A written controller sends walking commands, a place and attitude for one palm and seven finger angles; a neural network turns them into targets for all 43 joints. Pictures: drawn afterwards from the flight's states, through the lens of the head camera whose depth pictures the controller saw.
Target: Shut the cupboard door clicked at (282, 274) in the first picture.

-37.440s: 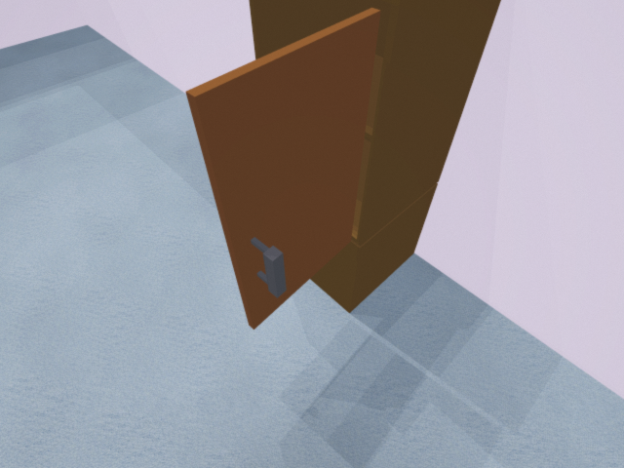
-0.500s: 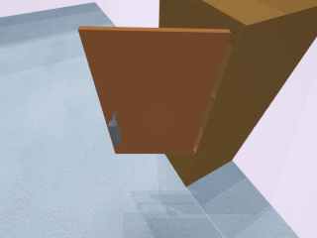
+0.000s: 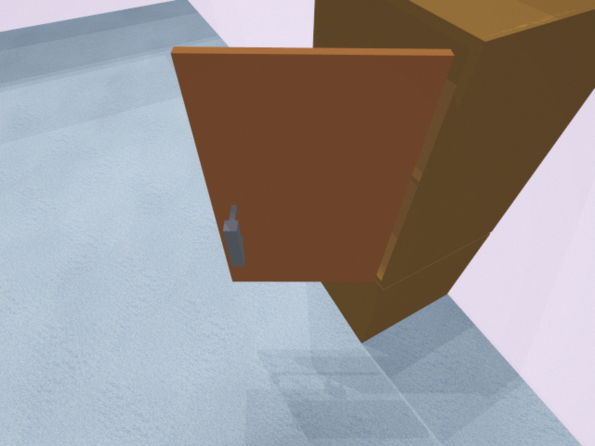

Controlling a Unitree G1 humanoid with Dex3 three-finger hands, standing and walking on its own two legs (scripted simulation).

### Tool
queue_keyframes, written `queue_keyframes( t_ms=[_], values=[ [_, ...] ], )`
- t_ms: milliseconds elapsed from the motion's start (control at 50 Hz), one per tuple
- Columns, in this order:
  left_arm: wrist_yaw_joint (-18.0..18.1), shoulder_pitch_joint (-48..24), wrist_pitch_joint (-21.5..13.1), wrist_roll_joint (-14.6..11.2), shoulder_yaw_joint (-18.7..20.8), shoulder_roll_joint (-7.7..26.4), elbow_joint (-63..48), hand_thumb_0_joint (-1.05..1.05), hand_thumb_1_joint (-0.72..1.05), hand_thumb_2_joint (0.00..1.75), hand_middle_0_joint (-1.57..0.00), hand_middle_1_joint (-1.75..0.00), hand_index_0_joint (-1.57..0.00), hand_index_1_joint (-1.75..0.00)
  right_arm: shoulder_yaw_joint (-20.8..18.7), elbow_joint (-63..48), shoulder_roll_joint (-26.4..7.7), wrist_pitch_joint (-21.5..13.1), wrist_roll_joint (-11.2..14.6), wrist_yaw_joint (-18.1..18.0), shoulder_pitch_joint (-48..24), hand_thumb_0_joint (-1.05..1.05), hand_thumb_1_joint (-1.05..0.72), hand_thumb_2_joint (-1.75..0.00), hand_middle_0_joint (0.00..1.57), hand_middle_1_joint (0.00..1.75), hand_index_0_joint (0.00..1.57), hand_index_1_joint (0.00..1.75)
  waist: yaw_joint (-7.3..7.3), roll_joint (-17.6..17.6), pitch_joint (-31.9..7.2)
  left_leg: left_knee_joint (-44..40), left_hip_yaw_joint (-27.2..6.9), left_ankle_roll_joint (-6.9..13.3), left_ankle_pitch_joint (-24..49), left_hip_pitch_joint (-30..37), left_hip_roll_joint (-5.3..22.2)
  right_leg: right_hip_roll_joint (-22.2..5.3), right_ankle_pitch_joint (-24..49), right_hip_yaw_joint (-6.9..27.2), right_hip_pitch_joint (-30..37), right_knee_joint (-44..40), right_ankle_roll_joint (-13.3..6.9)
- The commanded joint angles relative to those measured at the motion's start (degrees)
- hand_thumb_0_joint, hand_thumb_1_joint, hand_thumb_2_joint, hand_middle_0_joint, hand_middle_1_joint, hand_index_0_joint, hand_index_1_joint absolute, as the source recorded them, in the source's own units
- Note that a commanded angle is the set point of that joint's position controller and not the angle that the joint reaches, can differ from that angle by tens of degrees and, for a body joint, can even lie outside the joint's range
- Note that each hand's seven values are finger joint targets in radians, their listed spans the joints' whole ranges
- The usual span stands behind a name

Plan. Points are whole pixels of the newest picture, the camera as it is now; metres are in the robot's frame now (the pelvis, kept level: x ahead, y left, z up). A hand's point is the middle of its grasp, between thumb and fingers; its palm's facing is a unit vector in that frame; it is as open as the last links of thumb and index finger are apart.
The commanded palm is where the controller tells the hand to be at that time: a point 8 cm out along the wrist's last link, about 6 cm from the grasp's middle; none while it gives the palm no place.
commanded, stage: look again from close up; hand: left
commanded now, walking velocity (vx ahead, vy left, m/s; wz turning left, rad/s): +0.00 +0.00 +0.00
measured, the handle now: (236, 235) +0.50 +0.16 -0.11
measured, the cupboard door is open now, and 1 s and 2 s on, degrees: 62 62 62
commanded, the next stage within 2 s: raise the hand and make a fist in 0.50 s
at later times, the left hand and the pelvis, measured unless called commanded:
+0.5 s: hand out of the picture +0.09 +0.19 -0.16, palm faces -0.04 -0.96 -0.27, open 7.3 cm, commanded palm none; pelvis +0.02 -0.02 +0.00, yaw +0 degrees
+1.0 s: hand (181, 424) +0.16 +0.18 -0.09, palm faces +0.10 -0.99 -0.03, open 6.3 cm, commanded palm +0.13 +0.23 -0.07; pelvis -0.02 -0.06 -0.12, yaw +4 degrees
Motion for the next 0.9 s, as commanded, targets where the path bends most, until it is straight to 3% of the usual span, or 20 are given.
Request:
queue_keyframes(
  t_ms=[0, 140, 560, 580, 600, 620, 640, 660, 680, 700, 720, 740, 760, 780, 800, 820, 840, 860, 880],
  values=[
    [0.57, -0.23, -1.58, -0.28, 1.30, 8.18, -1.80, 0.00, 0.90, 0.90, -0.20, -0.30, -0.20, -0.30, -1.97, -2.35, -8.75, -1.74, 0.36, -0.66, -1.60, 0.00, -0.90, -0.90, 0.20, 0.30, 0.20, 0.30, -0.41, -0.28, -4.47, -6.02, -8.51, -0.25, 5.46, 5.49, 8.51, -3.12, 7.02, 3.27, -1.18, -4.51, -3.85],
    [0.55, -1.82, -1.57, -0.21, 1.28, 9.16, -0.52, 0.00, 0.90, 0.90, -0.20, -0.30, -0.20, -0.30, -1.70, -0.85, -9.15, -1.66, 0.41, -0.82, -3.44, 0.00, -0.90, -0.90, 0.20, 0.30, 0.20, 0.30, -0.39, -0.30, -3.53, -5.48, -7.94, -0.58, 9.67, 6.39, 8.59, -3.33, 10.29, 3.63, -0.54, -5.13, -3.75],
    [0.47, -5.03, -1.77, -0.32, 1.77, 11.05, -1.33, 0.00, 0.90, 0.90, -0.20, -0.30, -0.20, -0.30, -1.40, 0.46, -10.39, -1.56, 0.28, -1.01, -6.01, 0.00, -0.90, -0.90, 0.20, 0.30, 0.20, 0.30, -0.25, -0.53, -6.24, -5.37, -7.11, -1.66, 16.21, 9.16, 8.93, -4.12, 18.75, 3.87, 2.95, -6.22, -3.70],
    [3.05, 1.17, -2.26, 0.03, 1.16, 5.48, -0.51, 0.00, 0.90, 0.90, -0.20, -0.30, -0.20, -0.30, -1.82, -2.81, -7.94, -1.41, 1.02, -0.80, -4.07, 0.00, -0.90, -0.90, 0.20, 0.30, 0.20, 0.30, -0.79, 2.11, -5.54, 5.21, -3.96, -3.24, 21.74, 8.04, 9.92, -5.92, 27.56, 4.60, 1.45, -5.16, -1.81],
    [4.63, -48.36, -18.11, -3.84, 40.65, 51.61, -85.93, 0.00, 0.90, 0.90, -0.20, -0.30, -0.20, -0.30, -5.46, -15.46, -16.64, -10.80, 1.41, -5.91, 5.63, 0.00, -0.90, -0.90, 0.20, 0.30, 0.20, 0.30, -5.68, -0.28, -21.83, 11.62, -12.05, -1.34, 33.03, 21.87, 6.10, -0.59, 28.77, -4.85, 0.04, 17.08, -3.62],
    [4.38, 1.72, -12.91, -6.50, 9.09, 11.10, -56.49, 0.00, 0.90, 0.90, -0.22, -0.32, -0.22, -0.32, -2.12, -16.99, -10.96, -15.18, 6.92, -7.73, -2.61, 0.00, -0.90, -0.90, 0.20, 0.30, 0.20, 0.30, -1.81, 23.39, -29.17, 11.49, -16.80, -3.52, 45.83, 31.58, 9.19, 2.54, 10.00, -7.84, -14.98, 32.26, -1.10],
    [3.98, 15.63, -6.93, -11.33, 5.33, -2.47, -61.33, 0.00, 0.90, 0.90, -0.24, -0.34, -0.24, -0.34, -2.02, -19.07, -8.00, -17.04, 6.00, -5.65, -4.01, 0.00, -0.90, -0.90, 0.20, 0.30, 0.20, 0.30, -0.70, 24.73, -27.92, 8.50, -14.51, -4.46, 45.66, 20.47, 8.16, 1.62, 0.72, -6.69, -9.32, 45.57, -2.73],
    [3.25, 6.23, -9.05, -10.27, 7.74, 0.37, -62.21, 0.00, 0.90, 0.90, -0.25, -0.36, -0.25, -0.36, -3.48, -18.55, -7.35, -17.57, 5.71, -3.32, -2.03, 0.00, -0.90, -0.90, 0.20, 0.30, 0.20, 0.30, -2.14, 12.02, -16.23, 5.69, -11.76, -3.98, 31.25, 6.55, 7.33, 1.21, -3.43, -6.24, -16.94, 44.00, -2.48],
    [1.36, 6.86, -11.12, -12.36, 8.16, -1.39, -59.90, 0.00, 0.90, 0.90, -0.27, -0.38, -0.27, -0.38, -5.13, -21.61, -7.21, -18.11, 3.90, -2.20, -3.82, 0.00, -0.90, -0.90, 0.20, 0.30, 0.20, 0.30, -1.43, 7.97, -7.57, 9.48, -10.47, -4.21, 19.67, -4.45, 5.49, 0.30, -7.17, -6.56, -22.56, 36.74, -2.62],
    [-1.26, 7.11, -14.33, -13.29, 10.59, -0.74, -54.82, 0.00, 0.90, 0.90, -0.29, -0.40, -0.29, -0.40, -5.83, -22.98, -7.06, -18.74, 2.47, -1.37, -4.25, 0.00, -0.90, -0.90, 0.20, 0.30, 0.20, 0.30, -1.27, 3.04, -3.24, 12.33, -9.25, -4.52, 8.63, -13.94, 3.21, 0.32, -6.90, -6.49, -27.41, 25.93, -3.30],
    [-3.92, 9.92, -18.99, -14.92, 14.40, 0.20, -47.74, 0.00, 0.90, 0.90, -0.31, -0.42, -0.31, -0.42, -6.28, -23.40, -7.02, -18.93, 2.17, -1.14, -3.77, 0.00, -0.90, -0.90, 0.20, 0.30, 0.20, 0.30, -1.65, -7.58, -0.21, 18.34, -8.16, -5.18, -2.32, -22.71, 1.51, 0.61, -6.89, -5.76, -29.31, 17.12, -3.56],
    [-8.21, 13.82, -23.68, -16.52, 16.32, 0.83, -41.49, 0.00, 0.90, 0.90, -0.33, -0.44, -0.33, -0.44, -5.92, -24.00, -7.03, -18.89, 2.37, -0.89, -2.31, 0.00, -0.90, -0.90, 0.20, 0.30, 0.20, 0.30, -1.49, -11.58, 0.57, 22.97, -6.98, -5.79, -5.81, -28.18, 0.16, -0.29, -9.64, -1.70, -29.29, 14.05, -4.34],
    [-12.68, 12.70, -29.11, -18.55, 17.95, 2.66, -42.58, 0.00, 0.90, 0.90, -0.35, -0.46, -0.35, -0.46, -5.50, -26.66, -8.17, -19.12, 2.28, -0.54, -3.51, 0.00, -0.90, -0.90, 0.20, 0.30, 0.20, 0.30, -1.25, -13.67, -4.64, 26.91, -6.13, -5.76, -9.35, -34.04, -0.53, -1.43, -14.00, 1.50, -29.47, 15.50, -4.35],
    [-17.15, 11.70, -34.25, -19.63, 21.63, 5.55, -43.98, 0.00, 0.90, 0.90, -0.36, -0.48, -0.36, -0.48, -5.52, -28.34, -9.07, -19.44, 2.29, -0.31, -4.47, 0.00, -0.90, -0.90, 0.20, 0.30, 0.20, 0.30, -0.51, -12.57, -9.45, 31.34, -6.18, -4.90, -5.80, -36.63, -0.27, -1.54, -3.57, 4.20, -28.29, 19.14, -3.97],
    [-21.96, 13.10, -37.85, -20.72, 21.51, 5.96, -41.99, 0.00, 0.90, 0.90, -0.38, -0.50, -0.38, -0.50, -5.10, -29.54, -8.93, -19.93, 2.38, -0.39, -5.14, 0.00, -0.90, -0.90, 0.20, 0.30, 0.20, 0.30, -0.12, -16.95, -11.64, 36.36, -5.82, -4.62, -5.58, -42.40, -0.71, -2.98, 7.01, 9.58, -26.43, 22.47, -1.60],
    [-26.66, 11.92, -40.35, -21.42, 19.56, 5.37, -42.26, 0.00, 0.90, 0.90, -0.40, -0.52, -0.40, -0.52, -5.41, -29.98, -8.34, -20.32, 2.63, -0.36, -4.77, 0.00, -0.90, -0.90, 0.20, 0.30, 0.20, 0.30, -0.19, -20.63, -15.65, 38.31, -5.93, -4.36, -10.06, -47.34, -0.78, -3.24, 3.41, 13.41, -25.01, 23.50, 0.20],
    [-29.57, 8.92, -40.07, -22.74, 19.47, 6.52, -43.16, 0.00, 0.90, 0.90, -0.42, -0.54, -0.42, -0.54, -5.57, -32.05, -8.43, -20.33, 3.06, -0.35, -5.12, 0.00, -0.90, -0.90, 0.20, 0.30, 0.20, 0.30, 0.18, -14.65, -16.81, 40.19, -5.62, -3.83, -11.86, -49.25, -0.60, -3.39, -1.83, 15.60, -25.93, 23.93, 0.05],
    [-30.72, 4.12, -39.07, -23.77, 23.41, 11.73, -48.02, 0.00, 0.90, 0.90, -0.44, -0.56, -0.44, -0.56, -5.81, -34.56, -8.93, -20.41, 3.45, -0.47, -5.20, 0.00, -0.90, -0.90, 0.20, 0.30, 0.20, 0.30, 1.47, -6.19, -21.79, 40.67, -4.45, -3.46, -13.67, -49.20, -0.66, -3.38, -11.81, 15.67, -25.12, 23.29, -0.81],
    [-30.81, 3.85, -37.73, -24.88, 25.57, 14.03, -50.58, 0.00, 0.90, 0.90, -0.46, -0.58, -0.46, -0.58, -5.38, -36.34, -8.49, -20.47, 3.64, -0.87, -5.29, 0.00, -0.90, -0.90, 0.20, 0.30, 0.20, 0.30, 2.61, -2.78, -23.23, 40.77, -4.37, -3.09, -13.96, -48.36, -0.54, -3.03, -17.26, 16.11, -24.56, 22.24, -0.83]
  ],
)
